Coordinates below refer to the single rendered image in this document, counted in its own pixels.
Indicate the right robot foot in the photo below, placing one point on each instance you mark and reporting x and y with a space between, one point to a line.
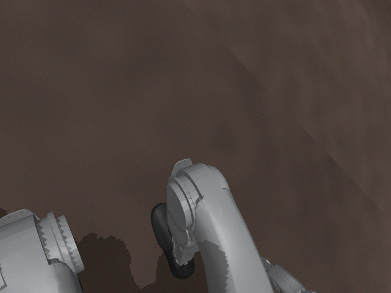
164 239

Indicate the right robot hand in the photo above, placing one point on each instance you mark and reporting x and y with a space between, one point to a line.
282 280

